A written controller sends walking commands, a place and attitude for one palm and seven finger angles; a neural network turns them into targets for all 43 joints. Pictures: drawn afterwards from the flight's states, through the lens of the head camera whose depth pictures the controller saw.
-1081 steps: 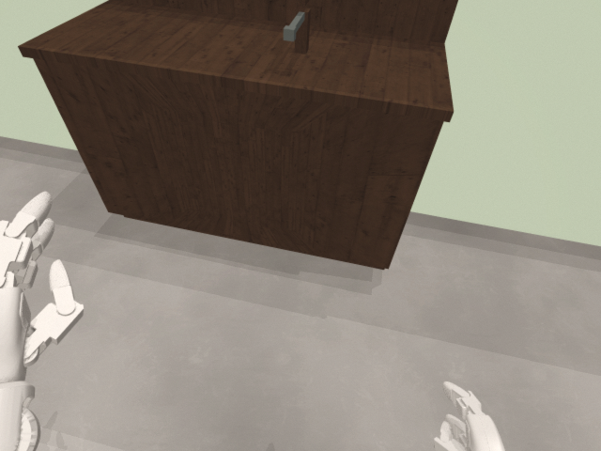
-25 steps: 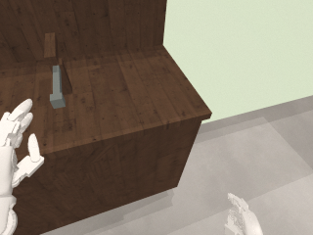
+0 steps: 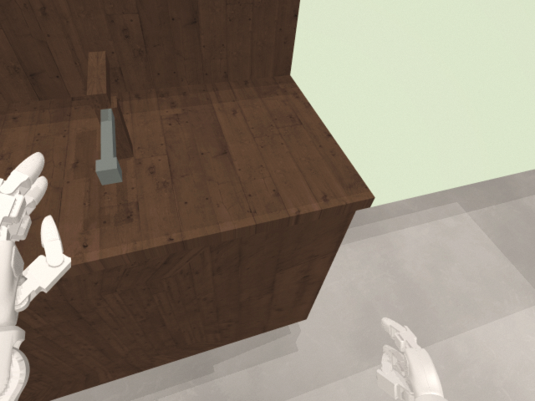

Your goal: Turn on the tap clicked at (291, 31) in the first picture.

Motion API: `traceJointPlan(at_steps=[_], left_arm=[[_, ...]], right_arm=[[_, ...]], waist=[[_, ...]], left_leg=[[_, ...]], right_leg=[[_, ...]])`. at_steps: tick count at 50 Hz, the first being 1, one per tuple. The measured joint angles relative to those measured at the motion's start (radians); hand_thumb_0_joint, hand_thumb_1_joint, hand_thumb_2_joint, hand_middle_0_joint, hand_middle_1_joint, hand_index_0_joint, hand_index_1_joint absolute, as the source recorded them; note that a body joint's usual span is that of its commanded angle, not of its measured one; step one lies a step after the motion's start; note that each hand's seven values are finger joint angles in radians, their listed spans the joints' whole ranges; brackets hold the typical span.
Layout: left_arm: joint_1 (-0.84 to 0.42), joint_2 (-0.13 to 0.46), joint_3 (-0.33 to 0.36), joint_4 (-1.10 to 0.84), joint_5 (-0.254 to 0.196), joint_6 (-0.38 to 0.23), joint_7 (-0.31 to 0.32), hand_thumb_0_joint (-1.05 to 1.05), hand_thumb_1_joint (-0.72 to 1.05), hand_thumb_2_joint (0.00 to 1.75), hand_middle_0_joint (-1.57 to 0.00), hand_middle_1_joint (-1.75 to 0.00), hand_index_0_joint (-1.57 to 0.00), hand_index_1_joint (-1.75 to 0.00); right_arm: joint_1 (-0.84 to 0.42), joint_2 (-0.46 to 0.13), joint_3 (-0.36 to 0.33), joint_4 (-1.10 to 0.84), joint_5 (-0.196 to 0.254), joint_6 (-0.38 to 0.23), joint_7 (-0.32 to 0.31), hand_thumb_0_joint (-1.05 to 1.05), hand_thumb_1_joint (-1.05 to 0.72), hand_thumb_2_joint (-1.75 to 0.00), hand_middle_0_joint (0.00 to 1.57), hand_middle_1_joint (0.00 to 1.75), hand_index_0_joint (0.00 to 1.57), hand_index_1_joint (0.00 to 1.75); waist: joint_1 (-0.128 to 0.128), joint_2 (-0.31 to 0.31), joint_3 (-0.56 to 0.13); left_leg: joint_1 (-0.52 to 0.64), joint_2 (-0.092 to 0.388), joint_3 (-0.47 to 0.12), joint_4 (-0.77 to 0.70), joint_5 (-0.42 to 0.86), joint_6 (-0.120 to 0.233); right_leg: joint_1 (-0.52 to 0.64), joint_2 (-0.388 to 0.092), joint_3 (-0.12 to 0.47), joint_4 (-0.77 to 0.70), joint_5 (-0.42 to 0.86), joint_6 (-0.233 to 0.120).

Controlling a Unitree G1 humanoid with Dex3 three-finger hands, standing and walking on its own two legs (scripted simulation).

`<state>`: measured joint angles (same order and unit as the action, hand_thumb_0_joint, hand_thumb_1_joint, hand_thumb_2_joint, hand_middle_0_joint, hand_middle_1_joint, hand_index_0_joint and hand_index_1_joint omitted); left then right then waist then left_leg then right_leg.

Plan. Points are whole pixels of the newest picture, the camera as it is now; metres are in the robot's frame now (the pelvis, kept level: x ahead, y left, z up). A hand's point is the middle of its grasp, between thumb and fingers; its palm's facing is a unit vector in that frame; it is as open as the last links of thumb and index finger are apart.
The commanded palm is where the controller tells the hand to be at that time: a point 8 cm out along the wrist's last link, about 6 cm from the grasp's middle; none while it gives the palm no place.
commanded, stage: look again from close up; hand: left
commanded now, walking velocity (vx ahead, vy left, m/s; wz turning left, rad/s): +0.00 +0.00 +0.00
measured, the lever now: (109, 171) +0.38 +0.28 +0.12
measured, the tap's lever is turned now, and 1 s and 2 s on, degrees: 0 0 0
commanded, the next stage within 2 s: turn the palm inward beside the body in 0.28 s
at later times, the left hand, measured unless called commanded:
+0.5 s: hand (38, 224) +0.23 +0.27 +0.19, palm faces +0.45 -0.83 -0.32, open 7.4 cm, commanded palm +0.15 +0.27 +0.17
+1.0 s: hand (94, 284) +0.19 +0.21 +0.16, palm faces +0.53 -0.80 -0.29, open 7.4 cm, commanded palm +0.13 +0.24 +0.18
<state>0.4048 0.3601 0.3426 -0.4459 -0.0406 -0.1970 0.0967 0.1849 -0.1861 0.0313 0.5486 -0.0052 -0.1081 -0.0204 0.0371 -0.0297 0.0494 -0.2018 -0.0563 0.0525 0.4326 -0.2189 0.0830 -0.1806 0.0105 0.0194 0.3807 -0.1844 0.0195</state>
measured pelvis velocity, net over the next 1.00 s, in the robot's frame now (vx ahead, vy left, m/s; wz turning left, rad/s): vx -0.01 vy -0.08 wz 0.09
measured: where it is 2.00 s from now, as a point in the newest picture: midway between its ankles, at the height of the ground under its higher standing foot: outside the picture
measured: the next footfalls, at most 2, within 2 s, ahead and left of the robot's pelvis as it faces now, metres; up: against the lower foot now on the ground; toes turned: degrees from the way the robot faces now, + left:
none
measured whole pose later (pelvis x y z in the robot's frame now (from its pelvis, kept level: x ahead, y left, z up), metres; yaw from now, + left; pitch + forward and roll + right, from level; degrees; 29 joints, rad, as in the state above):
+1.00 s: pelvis -0.01 -0.08 -0.02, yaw +5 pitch -3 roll +0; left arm 0.25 0.36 0.32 -0.33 -0.14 0.08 0.09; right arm 0.13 -0.24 0.04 0.73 0.00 -0.16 -0.08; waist 0.09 0.06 -0.01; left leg -0.27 -0.01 -0.06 0.62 -0.29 -0.01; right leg -0.23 0.08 -0.07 0.58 -0.31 -0.07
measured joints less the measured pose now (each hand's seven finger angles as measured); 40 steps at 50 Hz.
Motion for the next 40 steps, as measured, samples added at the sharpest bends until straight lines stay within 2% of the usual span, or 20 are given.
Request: traceJointPlan(at_steps=[6, 19, 20, 21, 22, 23, 25, 26, 28, 30, 32, 34, 40], left_arm=[[-0.008, -0.013, -0.007, 0.010, 0.002, 0.007, 0.006, 0.02, 0.89, 0.90, -0.21, -0.30, -0.21, -0.30], [0.006, -0.009, -0.011, 0.018, 0.001, 0.010, 0.009, 0.02, 0.89, 0.90, -0.21, -0.30, -0.21, -0.30], [-0.032, 0.030, -0.022, 0.025, 0.011, 0.009, 0.009, 0.02, 0.89, 0.90, -0.21, -0.30, -0.21, -0.30], [-0.112, 0.084, -0.021, 0.059, 0.041, 0.005, -0.012, 0.02, 0.89, 0.89, -0.22, -0.30, -0.21, -0.30], [-0.188, 0.115, -0.012, 0.101, 0.035, 0.018, -0.031, 0.02, 0.88, 0.89, -0.22, -0.30, -0.21, -0.30], [-0.243, 0.121, 0.006, 0.127, 0.000, 0.054, -0.048, 0.02, 0.88, 0.89, -0.22, -0.30, -0.22, -0.30], [-0.292, 0.098, 0.051, 0.154, -0.074, 0.129, -0.074, 0.02, 0.88, 0.89, -0.22, -0.30, -0.22, -0.30], [-0.291, 0.078, 0.065, 0.153, -0.092, 0.167, -0.082, 0.02, 0.89, 0.89, -0.22, -0.30, -0.21, -0.30], [-0.252, 0.044, 0.060, 0.133, -0.090, 0.226, -0.090, 0.01, 0.89, 0.90, -0.21, -0.30, -0.21, -0.30], [-0.180, 0.027, 0.031, 0.099, -0.077, 0.254, -0.091, 0.01, 0.90, 0.90, -0.21, -0.30, -0.20, -0.30], [-0.122, 0.019, -0.002, 0.080, -0.075, 0.251, -0.081, 0.01, 0.90, 0.90, -0.21, -0.30, -0.21, -0.30], [-0.099, 0.011, -0.018, 0.089, -0.084, 0.221, -0.058, 0.01, 0.89, 0.90, -0.21, -0.30, -0.21, -0.30], [-0.147, -0.009, -0.001, 0.125, -0.059, 0.163, 0.034, 0.02, 0.89, 0.89, -0.22, -0.30, -0.21, -0.30]], right_arm=[[0.002, -0.008, -0.004, 0.007, 0.001, 0.009, -0.007, 0.01, -0.90, -0.89, 0.21, 0.30, 0.21, 0.30], [0.016, -0.014, -0.011, 0.007, 0.003, 0.016, -0.014, 0.01, -0.90, -0.89, 0.21, 0.30, 0.21, 0.30], [0.038, -0.029, 0.013, -0.027, 0.020, 0.023, -0.039, 0.01, -0.90, -0.89, 0.21, 0.30, 0.21, 0.30], [0.060, -0.035, 0.017, -0.038, 0.006, 0.007, -0.045, 0.01, -0.91, -0.90, 0.21, 0.30, 0.20, 0.30], [0.062, -0.034, 0.015, -0.019, -0.006, -0.004, -0.032, 0.01, -0.91, -0.90, 0.21, 0.30, 0.20, 0.30], [0.055, -0.032, 0.016, 0.010, -0.017, -0.008, -0.012, 0.01, -0.91, -0.90, 0.21, 0.30, 0.20, 0.30], [0.035, -0.033, 0.022, 0.064, -0.023, -0.010, 0.018, 0.01, -0.90, -0.89, 0.21, 0.30, 0.21, 0.30], [0.028, -0.036, 0.025, 0.080, -0.021, -0.009, 0.030, 0.01, -0.90, -0.89, 0.21, 0.30, 0.21, 0.30], [0.016, -0.045, 0.027, 0.091, -0.016, -0.004, 0.048, 0.01, -0.90, -0.89, 0.21, 0.30, 0.21, 0.30], [0.003, -0.050, 0.028, 0.087, -0.010, 0.004, 0.052, 0.01, -0.90, -0.89, 0.21, 0.30, 0.21, 0.30], [-0.006, -0.050, 0.024, 0.081, -0.010, 0.006, 0.042, 0.01, -0.90, -0.89, 0.21, 0.30, 0.21, 0.30], [-0.015, -0.048, 0.019, 0.087, -0.010, 0.000, 0.025, 0.01, -0.90, -0.89, 0.21, 0.30, 0.21, 0.30], [-0.022, -0.054, 0.012, 0.128, -0.010, -0.028, -0.014, 0.01, -0.90, -0.89, 0.21, 0.30, 0.21, 0.30]], waist=[[0.007, 0.007, 0.002], [-0.008, 0.015, -0.001], [-0.005, 0.020, 0.007], [0.011, 0.017, 0.018], [0.021, 0.011, 0.022], [0.026, 0.005, 0.018], [0.029, 0.005, -0.003], [0.027, 0.014, -0.014], [0.016, 0.035, -0.029], [0.003, 0.047, -0.035], [0.001, 0.050, -0.036], [0.007, 0.046, -0.036], [0.048, 0.049, -0.040]], left_leg=[[0.005, 0.000, -0.003, -0.010, 0.008, -0.001], [0.006, 0.004, -0.010, -0.026, 0.022, -0.007], [-0.010, 0.006, -0.023, -0.005, 0.018, -0.005], [-0.020, -0.001, -0.035, 0.013, 0.014, -0.006], [-0.020, -0.011, -0.041, 0.017, 0.015, -0.013], [-0.014, -0.019, -0.041, 0.012, 0.019, -0.021], [0.003, -0.025, -0.030, 0.001, 0.022, -0.024], [0.008, -0.023, -0.026, 0.004, 0.019, -0.023], [0.008, -0.015, -0.024, 0.022, 0.007, -0.021], [-0.001, -0.009, -0.024, 0.045, -0.004, -0.024], [-0.017, -0.004, -0.028, 0.073, -0.015, -0.030], [-0.039, 0.002, -0.038, 0.105, -0.026, -0.037], [-0.079, 0.021, -0.084, 0.177, -0.053, -0.065]], right_leg=[[0.006, 0.000, -0.003, -0.010, 0.007, -0.001], [0.011, 0.004, -0.009, -0.033, 0.023, -0.007], [0.002, 0.013, -0.008, -0.014, 0.009, 0.006], [-0.008, 0.015, -0.005, 0.019, 0.005, -0.006], [-0.018, 0.008, -0.007, 0.050, -0.012, -0.020], [-0.026, 0.000, -0.007, 0.076, -0.029, -0.028], [-0.026, -0.006, 0.003, 0.099, -0.052, -0.029], [-0.022, -0.004, 0.006, 0.101, -0.054, -0.022], [-0.018, 0.004, 0.007, 0.108, -0.055, -0.024], [-0.026, 0.010, 0.004, 0.128, -0.063, -0.032], [-0.041, 0.015, -0.001, 0.155, -0.075, -0.041], [-0.058, 0.020, -0.013, 0.183, -0.087, -0.049], [-0.074, 0.040, -0.061, 0.223, -0.111, -0.078]])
